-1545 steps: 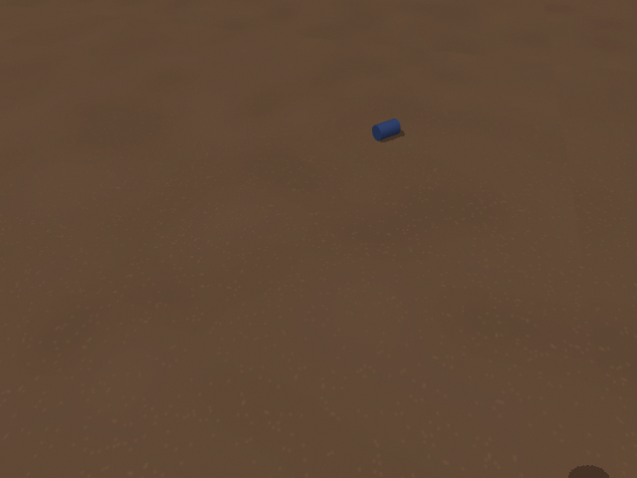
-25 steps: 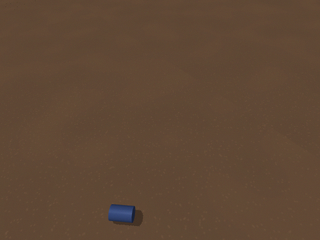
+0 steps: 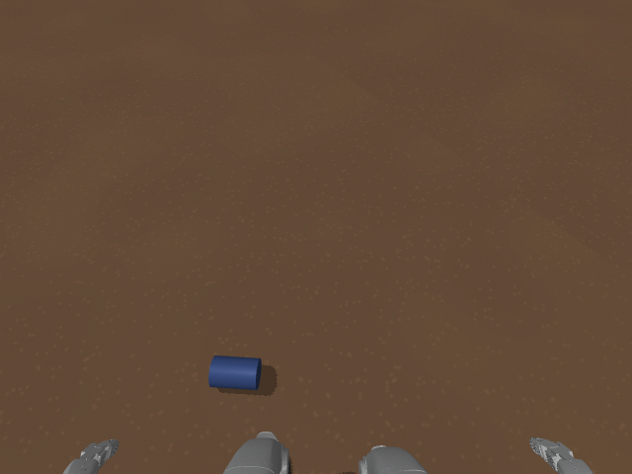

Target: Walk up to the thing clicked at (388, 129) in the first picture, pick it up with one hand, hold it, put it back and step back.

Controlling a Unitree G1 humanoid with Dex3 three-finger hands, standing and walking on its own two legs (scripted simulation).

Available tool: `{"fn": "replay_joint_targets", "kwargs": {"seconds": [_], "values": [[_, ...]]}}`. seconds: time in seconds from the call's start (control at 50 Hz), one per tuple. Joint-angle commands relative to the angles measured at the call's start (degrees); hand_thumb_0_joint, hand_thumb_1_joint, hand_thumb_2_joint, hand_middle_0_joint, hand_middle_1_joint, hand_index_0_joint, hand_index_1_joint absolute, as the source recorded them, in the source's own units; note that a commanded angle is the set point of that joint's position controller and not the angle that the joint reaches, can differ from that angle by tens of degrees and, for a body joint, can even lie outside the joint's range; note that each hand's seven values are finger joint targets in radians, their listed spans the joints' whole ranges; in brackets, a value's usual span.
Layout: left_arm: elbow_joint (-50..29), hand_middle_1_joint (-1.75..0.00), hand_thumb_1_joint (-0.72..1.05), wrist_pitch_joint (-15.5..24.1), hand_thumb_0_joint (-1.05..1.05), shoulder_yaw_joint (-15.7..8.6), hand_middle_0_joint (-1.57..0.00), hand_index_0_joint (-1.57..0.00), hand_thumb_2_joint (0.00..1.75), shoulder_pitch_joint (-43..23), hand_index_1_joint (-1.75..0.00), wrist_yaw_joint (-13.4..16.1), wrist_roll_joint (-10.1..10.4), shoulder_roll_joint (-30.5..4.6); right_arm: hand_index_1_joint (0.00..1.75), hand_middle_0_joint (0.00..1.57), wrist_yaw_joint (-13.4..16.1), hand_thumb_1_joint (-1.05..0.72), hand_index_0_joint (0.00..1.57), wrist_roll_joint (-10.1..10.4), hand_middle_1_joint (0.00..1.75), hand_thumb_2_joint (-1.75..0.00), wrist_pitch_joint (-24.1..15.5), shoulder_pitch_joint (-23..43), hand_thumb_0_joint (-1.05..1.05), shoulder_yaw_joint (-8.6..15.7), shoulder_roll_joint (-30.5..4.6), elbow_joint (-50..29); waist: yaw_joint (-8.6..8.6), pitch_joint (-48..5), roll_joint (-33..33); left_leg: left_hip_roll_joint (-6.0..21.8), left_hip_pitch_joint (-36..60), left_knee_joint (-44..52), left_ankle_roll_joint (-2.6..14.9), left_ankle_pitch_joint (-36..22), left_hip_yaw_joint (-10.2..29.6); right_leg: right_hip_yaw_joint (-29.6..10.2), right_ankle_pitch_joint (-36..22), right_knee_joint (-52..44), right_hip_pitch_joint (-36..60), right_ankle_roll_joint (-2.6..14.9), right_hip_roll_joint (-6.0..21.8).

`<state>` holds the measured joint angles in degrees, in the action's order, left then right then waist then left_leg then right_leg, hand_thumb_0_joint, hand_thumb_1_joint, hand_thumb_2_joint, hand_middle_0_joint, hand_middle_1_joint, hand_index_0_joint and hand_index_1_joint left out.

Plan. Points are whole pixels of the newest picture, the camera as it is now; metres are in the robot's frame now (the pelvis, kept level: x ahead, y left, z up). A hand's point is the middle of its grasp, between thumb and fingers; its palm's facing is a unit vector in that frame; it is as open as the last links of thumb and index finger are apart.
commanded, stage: walk up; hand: left
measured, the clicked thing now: (235, 372) +0.43 +0.26 -0.70
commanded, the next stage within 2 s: none
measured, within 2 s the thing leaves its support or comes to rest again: neither
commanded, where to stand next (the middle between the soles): +0.10 +0.03 m, yaw -2 degrees
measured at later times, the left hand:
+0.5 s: hand out of the picture +0.03 +0.27 -0.14, palm faces +0.02 -0.93 -0.38, open 7.4 cm
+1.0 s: hand out of the picture +0.04 +0.30 -0.12, palm faces +0.03 -0.90 -0.44, open 7.4 cm
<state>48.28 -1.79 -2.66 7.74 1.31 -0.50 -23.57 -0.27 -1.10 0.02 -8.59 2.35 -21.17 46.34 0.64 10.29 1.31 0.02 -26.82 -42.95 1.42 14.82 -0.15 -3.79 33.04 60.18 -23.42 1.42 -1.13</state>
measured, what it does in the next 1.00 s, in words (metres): steps on the spot: right foot, then left foot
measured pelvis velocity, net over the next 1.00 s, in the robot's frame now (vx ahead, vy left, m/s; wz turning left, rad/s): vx -0.01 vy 0.00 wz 0.06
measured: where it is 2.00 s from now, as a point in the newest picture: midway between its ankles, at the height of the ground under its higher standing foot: outside the picture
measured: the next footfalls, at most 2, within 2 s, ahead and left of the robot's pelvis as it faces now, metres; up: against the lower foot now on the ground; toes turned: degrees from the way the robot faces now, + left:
right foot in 0.08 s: +0.00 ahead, -0.13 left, +0.00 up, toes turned +0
left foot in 0.40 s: +0.15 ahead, +0.10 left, +0.00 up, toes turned +2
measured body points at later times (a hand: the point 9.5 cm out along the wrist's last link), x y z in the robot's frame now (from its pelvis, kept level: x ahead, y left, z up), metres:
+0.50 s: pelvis +0.03 +0.00 +0.02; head +0.07 +0.00 +0.46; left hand +0.03 +0.32 -0.11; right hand +0.15 -0.31 -0.09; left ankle +0.11 +0.10 -0.71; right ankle -0.02 -0.13 -0.68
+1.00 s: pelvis -0.01 +0.00 +0.01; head +0.00 +0.00 +0.46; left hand +0.04 +0.34 -0.09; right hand +0.04 -0.33 -0.11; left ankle -0.03 +0.12 -0.71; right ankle +0.01 -0.13 -0.68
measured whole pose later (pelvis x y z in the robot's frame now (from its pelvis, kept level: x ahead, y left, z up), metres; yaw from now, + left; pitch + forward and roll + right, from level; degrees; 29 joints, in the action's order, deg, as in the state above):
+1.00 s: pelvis -0.01 +0.00 +0.01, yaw +3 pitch -3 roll +3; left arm 49.7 -1.1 -4.2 15.3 -0.7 -2.9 -24.2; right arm -2.0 -1.6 -1.9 -17.9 5.1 -23.9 53.7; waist -0.1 4.1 2.6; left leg -3.5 -12.7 -36.9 1.7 21.3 -2.6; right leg -3.8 28.2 54.1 -23.8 2.7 4.3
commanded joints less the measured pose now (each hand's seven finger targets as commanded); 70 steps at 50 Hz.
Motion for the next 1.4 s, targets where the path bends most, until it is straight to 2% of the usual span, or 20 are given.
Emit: {"fn": "replay_joint_targets", "kwargs": {"seconds": [0.0,0.06,0.1,0.14,0.36,0.42,0.64,0.68,0.7,0.74,0.82,0.9,0.94,0.96,1.02,1.16,1.24,1.28,1.3,1.38], "values": [[-1.2,-0.30,0.90,0.8,0.00,-4.9,-0.20,-0.20,0.90,8.6,-0.30,-1.6,-1.9,-11.4,0.30,0.20,2.0,-0.90,0.20,-1.2,0.30,-0.90,-2.0,-5.4,0.00,5.7,-19.9,-1.8,-0.24,-13.2,-9.2,16.2,10.6,19.6,11.77,20.8,26.2,1.5,3.8,-14.5,1.8,1.13,1.3],[1.6,-0.30,0.90,1.8,0.00,-6.1,-0.20,-0.20,0.90,15.4,-0.30,-2.2,-2.9,-11.5,0.30,0.20,1.9,-0.90,0.20,-0.9,0.30,-0.90,-1.8,-2.8,0.00,4.1,-16.1,-1.7,-5.16,-9.9,-4.6,8.4,-5.6,10.0,4.00,19.7,12.0,-1.0,-2.6,-36.9,18.7,4.34,2.7],[-1.8,-0.30,0.90,2.2,0.00,-7.5,-0.20,-0.20,0.90,9.2,-0.30,-2.5,-3.2,-19.7,0.30,0.20,2.8,-0.90,0.20,-0.1,0.30,-0.90,-2.4,3.6,0.00,4.0,-15.8,-2.3,-6.81,1.5,7.5,-1.7,-13.1,-13.9,-0.59,17.1,4.0,-35.9,24.6,-51.9,2.5,14.35,23.5],[-1.9,-0.30,0.90,3.2,0.00,-6.1,-0.20,-0.20,0.90,7.1,-0.30,-2.3,-2.0,-14.6,0.30,0.20,2.3,-0.90,0.20,1.0,0.30,-0.90,-3.7,-1.9,0.00,3.5,-15.3,1.2,-3.70,1.9,-1.4,-1.0,-15.7,-13.8,-0.26,12.5,5.8,-21.9,-1.4,-44.1,13.6,10.68,16.7],[-2.3,-0.30,0.90,3.9,0.00,-1.7,-0.20,-0.20,0.90,9.1,-0.30,-1.2,1.3,-10.2,0.30,0.20,0.9,-0.90,0.20,0.4,0.30,-0.90,-4.1,-8.8,0.00,3.6,-12.2,2.3,1.64,-11.3,2.3,-1.0,23.6,16.0,2.49,-13.8,-0.8,1.0,-52.1,-20.1,7.3,3.81,8.7],[0.0,-0.30,0.90,2.1,0.00,-1.6,-0.20,-0.20,0.90,13.1,-0.30,0.0,2.3,-10.4,0.30,0.20,1.7,-0.90,0.20,1.7,0.30,-0.90,-4.1,-8.4,0.00,4.6,-17.7,0.9,1.10,-20.2,-6.5,22.2,24.9,18.4,16.82,-26.7,27.3,-2.1,4.2,-1.6,4.3,-0.58,1.5],[5.7,-0.30,0.90,3.1,0.00,-3.2,-0.20,-0.20,0.90,15.4,-0.30,1.9,1.0,-11.8,0.30,0.20,0.0,-0.90,0.20,1.1,0.30,-0.90,2.6,7.5,0.00,3.4,-13.9,-2.0,-3.40,-12.9,-7.6,9.9,4.5,7.2,6.35,-20.6,10.0,3.0,-20.7,-23.2,11.3,-0.06,3.4],[3.0,-0.30,0.90,3.5,0.00,-5.5,-0.20,-0.20,0.90,10.9,-0.30,2.3,-0.2,-21.2,0.30,0.20,0.0,-0.90,0.20,1.4,0.30,-0.90,3.5,9.2,0.00,3.3,-10.6,-3.3,-4.05,-8.7,14.0,-4.9,-4.2,-17.0,-0.81,14.9,4.1,-25.6,-32.1,-40.3,3.7,12.14,26.8],[0.5,-0.30,0.90,4.1,0.00,-5.6,-0.20,-0.20,0.90,6.3,-0.30,2.9,-1.2,-23.1,0.30,0.20,0.3,-0.90,0.20,0.3,0.30,-0.90,4.2,9.2,0.00,4.0,-12.4,-3.8,-3.79,-6.2,13.1,-2.4,-5.5,-28.2,-1.65,19.3,11.2,-31.3,-40.0,-39.8,-0.5,18.28,31.2],[-0.5,-0.30,0.90,4.2,0.00,-4.7,-0.20,-0.20,0.90,1.8,-0.30,3.5,-0.7,-17.1,0.30,0.20,0.1,-0.90,0.20,1.2,0.30,-0.90,3.8,4.1,0.00,4.7,-12.3,-1.8,-0.15,-7.3,3.4,-3.8,-4.6,-35.1,-1.33,13.8,12.9,-15.2,-44.5,-33.5,1.1,15.20,22.8],[-3.0,-0.30,0.90,4.3,0.00,-5.0,-0.20,-0.20,0.90,2.6,-0.30,-0.3,-4.2,-14.1,0.30,0.20,-1.9,-0.90,0.20,1.3,0.30,-0.90,-0.5,-1.9,0.00,5.1,-14.1,1.9,-3.66,-14.0,17.1,-3.8,-1.0,-9.2,-2.57,16.6,-4.9,-7.5,10.0,-37.8,14.0,10.03,11.6],[-3.1,-0.30,0.90,1.9,0.00,-5.0,-0.20,-0.20,0.90,5.1,-0.30,-2.3,-2.6,-13.5,0.30,0.20,-0.9,-0.90,0.20,-0.5,0.30,-0.90,-3.1,-11.3,0.00,5.7,-11.9,4.6,1.86,-9.6,2.7,-4.2,23.5,22.2,-0.62,6.2,-5.3,-2.6,4.2,-21.5,0.5,7.01,9.2],[-6.3,-0.30,0.90,2.2,0.00,-2.9,-0.20,-0.20,0.90,2.8,-0.30,-2.0,-1.4,-7.2,0.30,0.20,0.1,-0.90,0.20,-2.3,0.30,-0.90,-4.7,-14.5,0.00,7.6,-22.1,2.3,3.97,-4.4,-11.2,21.8,33.4,31.5,10.27,31.3,41.9,0.6,0.5,3.5,-32.9,0.78,0.0],[-7.6,-0.30,0.90,2.9,0.00,-3.6,-0.20,-0.20,0.90,-5.2,-0.30,-1.8,-2.0,-13.2,0.30,0.20,0.1,-0.90,0.20,-0.3,0.30,-0.90,-5.1,-14.9,0.00,8.1,-24.9,2.4,6.52,1.6,-3.9,28.6,21.8,36.2,16.45,35.8,48.9,-8.0,-2.5,1.4,-30.6,0.95,5.9],[-3.4,-0.30,0.90,3.2,0.00,-4.7,-0.20,-0.20,0.90,3.1,-0.30,-3.5,-1.2,-14.3,0.30,0.20,1.2,-0.90,0.20,0.0,0.30,-0.90,-7.0,-10.8,0.00,5.7,-19.0,1.9,0.15,-0.1,-1.4,17.7,23.4,28.7,10.96,12.7,24.7,-7.0,-13.9,-1.4,-21.9,0.27,7.7],[0.1,-0.30,0.90,2.3,0.00,-3.4,-0.20,-0.20,0.90,2.1,-0.30,-2.5,1.8,-8.9,0.30,0.20,1.3,-0.90,0.20,0.2,0.30,-0.90,-3.7,-6.1,0.00,3.2,-14.8,1.6,-1.09,-2.0,-16.6,9.4,5.7,18.6,7.13,-28.9,2.2,4.7,-21.3,-16.0,5.1,-1.30,3.6],[4.2,-0.30,0.90,3.1,0.00,-4.3,-0.20,-0.20,0.90,8.4,-0.30,0.8,1.8,-12.4,0.30,0.20,0.8,-0.90,0.20,1.1,0.30,-0.90,1.6,-5.7,0.00,3.0,-12.2,0.3,-3.29,-8.4,-6.5,3.2,3.9,-2.5,3.91,-11.2,0.2,6.1,-31.0,-30.5,17.7,-2.27,1.9],[1.9,-0.30,0.90,4.4,0.00,-5.1,-0.20,-0.20,0.90,8.7,-0.30,1.3,0.2,-18.9,0.30,0.20,1.3,-0.90,0.20,1.7,0.30,-0.90,2.3,-14.2,0.00,1.7,-9.0,1.2,-1.51,-15.9,9.8,-3.8,-2.6,-23.8,0.18,21.0,4.7,-23.9,-52.8,-37.5,21.2,7.19,25.0],[1.4,-0.30,0.90,4.1,0.00,-5.1,-0.20,-0.20,0.90,5.9,-0.30,1.7,0.6,-19.6,0.30,0.20,2.1,-0.90,0.20,1.5,0.30,-0.90,3.4,-13.9,0.00,3.5,-12.7,2.4,-1.56,-17.9,6.6,-1.6,2.2,-30.2,0.36,22.7,10.1,-27.2,-41.5,-37.8,13.5,12.97,27.5],[0.5,-0.30,0.90,3.0,0.00,-4.7,-0.20,-0.20,0.90,-1.8,-0.30,2.6,-0.5,-15.7,0.30,0.20,1.1,-0.90,0.20,1.1,0.30,-0.90,4.0,-15.0,0.00,5.0,-15.0,4.7,0.76,-14.6,8.0,-0.5,0.8,-31.1,-1.05,13.5,9.0,-12.9,-7.1,-37.3,4.7,9.32,17.8]]}}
